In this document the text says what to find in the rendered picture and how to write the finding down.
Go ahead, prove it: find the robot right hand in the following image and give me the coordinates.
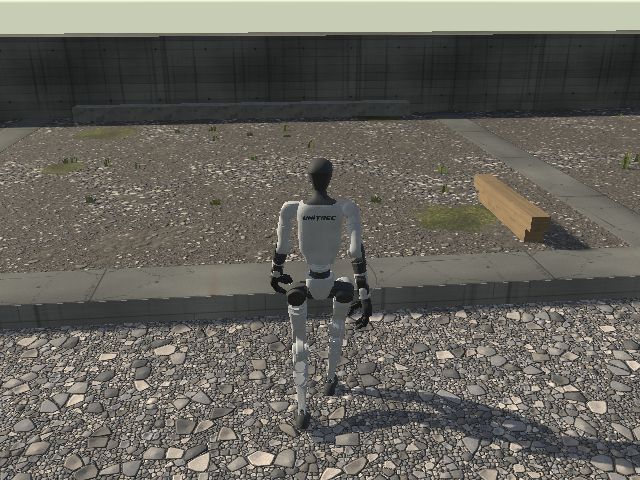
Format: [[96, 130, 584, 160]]
[[348, 298, 372, 330]]

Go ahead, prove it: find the right robot upper arm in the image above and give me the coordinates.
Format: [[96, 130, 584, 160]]
[[341, 201, 362, 258]]

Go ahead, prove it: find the right robot forearm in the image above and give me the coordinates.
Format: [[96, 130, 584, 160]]
[[351, 243, 371, 300]]

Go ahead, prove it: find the left robot forearm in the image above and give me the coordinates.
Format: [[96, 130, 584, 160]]
[[271, 240, 287, 278]]

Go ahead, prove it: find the robot left hand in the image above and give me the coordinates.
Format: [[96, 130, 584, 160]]
[[270, 273, 293, 294]]

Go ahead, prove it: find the left robot upper arm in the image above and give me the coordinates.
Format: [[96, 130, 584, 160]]
[[276, 201, 299, 255]]

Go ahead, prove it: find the right robot foot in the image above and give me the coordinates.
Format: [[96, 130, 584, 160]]
[[324, 374, 338, 396]]

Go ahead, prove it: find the robot torso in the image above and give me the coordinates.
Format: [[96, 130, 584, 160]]
[[297, 196, 343, 300]]

